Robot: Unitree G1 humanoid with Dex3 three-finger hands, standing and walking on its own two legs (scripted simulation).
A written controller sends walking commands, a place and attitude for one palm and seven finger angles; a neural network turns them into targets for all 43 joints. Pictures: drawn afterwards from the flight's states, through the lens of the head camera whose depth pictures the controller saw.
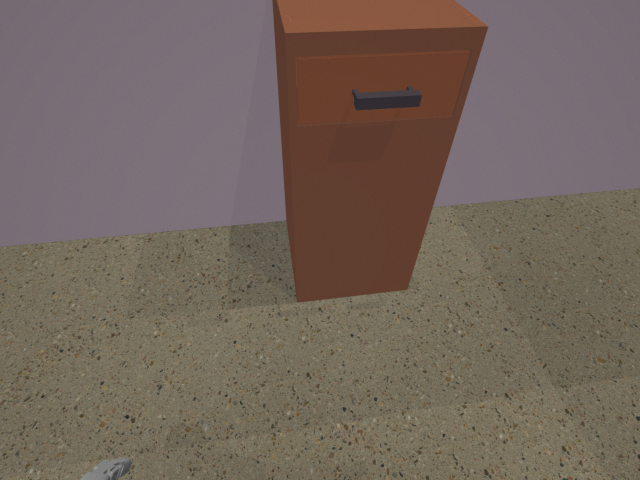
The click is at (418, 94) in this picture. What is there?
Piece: drawer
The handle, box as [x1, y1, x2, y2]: [352, 86, 421, 109]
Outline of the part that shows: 421,94 418,90 413,90 410,86 407,86 405,90 362,93 358,93 356,89 352,89 354,105 356,109 419,106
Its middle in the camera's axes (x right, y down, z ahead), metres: +0.15 -0.33 +0.88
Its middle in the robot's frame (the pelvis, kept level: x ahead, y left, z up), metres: +0.89 -0.10 +0.07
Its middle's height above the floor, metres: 0.83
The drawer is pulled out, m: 0.00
